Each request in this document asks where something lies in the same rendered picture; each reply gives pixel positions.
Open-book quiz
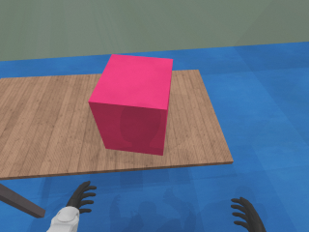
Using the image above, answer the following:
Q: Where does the robot left hand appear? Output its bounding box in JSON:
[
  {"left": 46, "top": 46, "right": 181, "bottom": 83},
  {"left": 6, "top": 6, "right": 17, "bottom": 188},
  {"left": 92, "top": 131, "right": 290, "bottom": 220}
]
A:
[{"left": 66, "top": 181, "right": 97, "bottom": 214}]

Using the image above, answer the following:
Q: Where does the carton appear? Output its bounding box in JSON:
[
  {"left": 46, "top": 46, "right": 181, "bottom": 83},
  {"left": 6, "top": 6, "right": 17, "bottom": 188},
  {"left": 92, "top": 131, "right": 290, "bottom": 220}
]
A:
[{"left": 88, "top": 54, "right": 173, "bottom": 156}]

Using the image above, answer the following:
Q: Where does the left robot forearm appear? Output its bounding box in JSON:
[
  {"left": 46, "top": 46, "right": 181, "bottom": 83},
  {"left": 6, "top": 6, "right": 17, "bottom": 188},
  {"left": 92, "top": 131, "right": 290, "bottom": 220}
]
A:
[{"left": 46, "top": 206, "right": 80, "bottom": 232}]

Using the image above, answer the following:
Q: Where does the table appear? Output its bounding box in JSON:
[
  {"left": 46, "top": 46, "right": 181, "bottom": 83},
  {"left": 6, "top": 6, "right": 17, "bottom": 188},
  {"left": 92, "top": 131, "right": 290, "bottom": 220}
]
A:
[{"left": 0, "top": 70, "right": 234, "bottom": 218}]

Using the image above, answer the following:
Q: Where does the robot right hand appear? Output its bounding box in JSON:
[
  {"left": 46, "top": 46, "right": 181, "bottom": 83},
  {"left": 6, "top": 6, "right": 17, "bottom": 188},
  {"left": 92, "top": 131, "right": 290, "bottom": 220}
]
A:
[{"left": 231, "top": 197, "right": 267, "bottom": 232}]

